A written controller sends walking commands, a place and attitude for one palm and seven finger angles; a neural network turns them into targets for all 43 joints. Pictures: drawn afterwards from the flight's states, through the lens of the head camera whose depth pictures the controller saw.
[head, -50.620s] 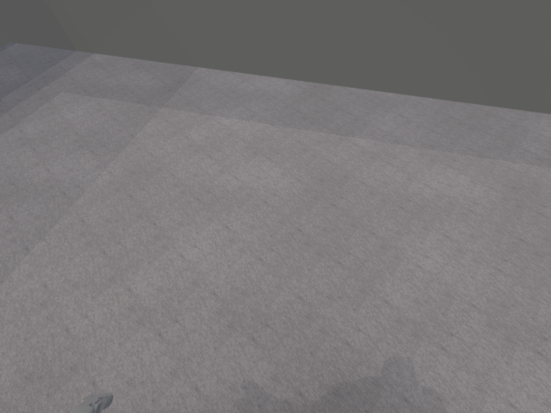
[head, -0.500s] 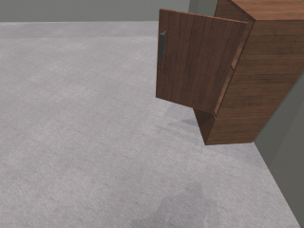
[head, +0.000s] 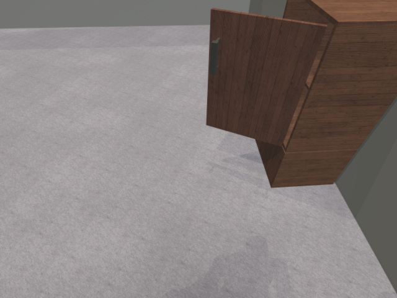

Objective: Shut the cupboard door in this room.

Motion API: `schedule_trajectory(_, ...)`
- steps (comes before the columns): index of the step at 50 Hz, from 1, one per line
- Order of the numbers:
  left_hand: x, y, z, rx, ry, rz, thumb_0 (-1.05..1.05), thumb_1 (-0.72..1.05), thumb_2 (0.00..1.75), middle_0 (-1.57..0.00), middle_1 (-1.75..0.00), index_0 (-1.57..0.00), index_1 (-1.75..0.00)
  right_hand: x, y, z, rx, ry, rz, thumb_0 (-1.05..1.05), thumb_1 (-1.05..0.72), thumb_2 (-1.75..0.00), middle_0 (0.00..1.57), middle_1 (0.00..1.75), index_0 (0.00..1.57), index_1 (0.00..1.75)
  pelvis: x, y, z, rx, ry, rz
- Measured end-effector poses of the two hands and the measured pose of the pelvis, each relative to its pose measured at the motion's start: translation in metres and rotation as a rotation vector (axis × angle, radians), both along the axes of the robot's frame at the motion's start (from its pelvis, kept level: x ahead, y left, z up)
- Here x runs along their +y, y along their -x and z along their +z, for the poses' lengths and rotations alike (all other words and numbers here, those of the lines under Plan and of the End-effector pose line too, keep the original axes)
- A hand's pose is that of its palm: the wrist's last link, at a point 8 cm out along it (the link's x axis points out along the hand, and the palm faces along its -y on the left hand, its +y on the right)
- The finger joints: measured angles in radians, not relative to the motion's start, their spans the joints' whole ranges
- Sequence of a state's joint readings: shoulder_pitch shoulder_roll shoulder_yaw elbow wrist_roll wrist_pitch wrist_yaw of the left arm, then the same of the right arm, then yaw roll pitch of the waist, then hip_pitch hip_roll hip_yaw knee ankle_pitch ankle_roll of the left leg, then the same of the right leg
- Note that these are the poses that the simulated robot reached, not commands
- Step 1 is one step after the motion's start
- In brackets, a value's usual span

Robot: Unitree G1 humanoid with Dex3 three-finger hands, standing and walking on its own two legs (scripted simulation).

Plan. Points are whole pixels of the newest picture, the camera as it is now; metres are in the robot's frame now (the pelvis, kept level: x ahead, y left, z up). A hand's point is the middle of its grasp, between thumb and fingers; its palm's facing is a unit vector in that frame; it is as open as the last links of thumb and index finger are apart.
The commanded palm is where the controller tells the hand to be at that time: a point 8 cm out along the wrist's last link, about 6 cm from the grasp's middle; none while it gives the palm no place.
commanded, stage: look to check the result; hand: left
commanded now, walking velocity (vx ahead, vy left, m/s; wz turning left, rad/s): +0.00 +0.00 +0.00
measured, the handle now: (215, 56) +1.03 -0.01 +0.00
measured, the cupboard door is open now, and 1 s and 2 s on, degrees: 63 63 63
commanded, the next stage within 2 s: walk to a spot facing it in 0.10 s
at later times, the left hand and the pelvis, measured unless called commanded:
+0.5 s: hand out of the picture +0.05 +0.21 -0.18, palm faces +0.13 -0.97 -0.22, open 7.4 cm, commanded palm none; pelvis +0.04 +0.00 -0.01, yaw +6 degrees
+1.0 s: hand (116, 262) +0.24 +0.23 -0.18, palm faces +0.21 -0.96 -0.21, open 7.4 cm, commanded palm none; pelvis +0.20 +0.04 -0.02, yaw +10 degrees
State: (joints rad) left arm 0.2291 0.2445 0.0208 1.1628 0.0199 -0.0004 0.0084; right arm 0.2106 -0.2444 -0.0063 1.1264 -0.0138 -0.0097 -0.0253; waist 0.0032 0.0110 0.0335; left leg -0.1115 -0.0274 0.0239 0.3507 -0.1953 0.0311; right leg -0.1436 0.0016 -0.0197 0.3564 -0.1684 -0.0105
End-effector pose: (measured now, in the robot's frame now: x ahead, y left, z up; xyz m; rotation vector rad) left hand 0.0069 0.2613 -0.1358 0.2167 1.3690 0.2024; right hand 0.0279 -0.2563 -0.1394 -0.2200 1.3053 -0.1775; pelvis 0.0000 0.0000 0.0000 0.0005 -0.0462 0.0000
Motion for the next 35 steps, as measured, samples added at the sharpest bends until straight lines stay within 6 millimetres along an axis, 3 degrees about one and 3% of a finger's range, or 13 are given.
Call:
schedule_trajectory(8,0.007,-0.041,0.009,-0.102,-0.025,-0.037,0.01,0.91,0.90,-0.20,-0.30,-0.20,-0.30,-0.013,-0.029,0.007,-0.072,0.020,0.021,0.01,-0.91,-0.90,0.20,0.30,0.20,0.29,-0.002,-0.003,0.001,-0.001,-0.002,0.000)
schedule_trajectory(16,0.008,-0.059,0.011,-0.127,-0.038,-0.045,0.00,0.91,0.90,-0.20,-0.30,-0.20,-0.30,-0.025,-0.033,0.009,-0.054,0.043,0.031,0.01,-0.91,-0.90,0.20,0.30,0.20,0.29,-0.006,-0.009,0.001,0.009,-0.002,0.012)
schedule_trajectory(20,-0.001,-0.052,0.003,-0.101,-0.009,-0.010,0.00,0.91,0.90,-0.20,-0.30,-0.20,-0.30,-0.017,-0.023,0.002,0.017,0.021,0.042,0.01,-0.91,-0.90,0.20,0.30,0.19,0.29,-0.007,-0.020,-0.003,0.022,0.000,0.039)
schedule_trajectory(25,-0.008,-0.028,-0.013,-0.062,0.047,0.099,0.00,0.90,0.90,-0.20,-0.30,-0.21,-0.30,0.007,-0.018,0.000,0.126,-0.004,0.071,0.01,-0.91,-0.90,0.20,0.30,0.19,0.29,0.000,-0.039,-0.005,0.026,0.014,0.111)
schedule_trajectory(31,-0.002,0.004,-0.036,0.054,0.109,0.223,0.01,0.90,0.90,-0.20,-0.30,-0.21,-0.30,0.044,-0.053,-0.007,0.131,-0.013,0.130,0.01,-0.91,-0.90,0.20,0.30,0.20,0.29,0.028,-0.070,-0.019,0.014,0.017,0.191)
schedule_trajectory(35,0.009,-0.005,-0.035,0.120,0.114,0.225,0.01,0.91,0.90,-0.20,-0.30,-0.20,-0.30,0.065,-0.071,-0.012,0.116,-0.021,0.117,0.01,-0.91,-0.90,0.20,0.30,0.20,0.29,0.044,-0.089,-0.021,0.022,-0.004,0.191)
